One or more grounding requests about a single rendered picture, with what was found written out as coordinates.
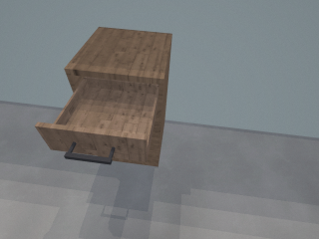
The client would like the cabinet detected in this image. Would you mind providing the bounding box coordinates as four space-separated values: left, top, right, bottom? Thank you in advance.
64 27 172 167

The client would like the handle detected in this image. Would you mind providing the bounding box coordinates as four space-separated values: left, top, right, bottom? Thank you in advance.
64 141 115 165

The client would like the drawer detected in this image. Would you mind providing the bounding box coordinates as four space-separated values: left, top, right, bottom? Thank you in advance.
35 77 160 162

